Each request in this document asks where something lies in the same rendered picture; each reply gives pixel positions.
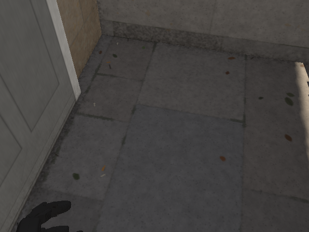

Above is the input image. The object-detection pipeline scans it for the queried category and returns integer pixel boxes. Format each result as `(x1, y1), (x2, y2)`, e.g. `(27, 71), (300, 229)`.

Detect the robot left hand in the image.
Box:
(15, 200), (83, 232)

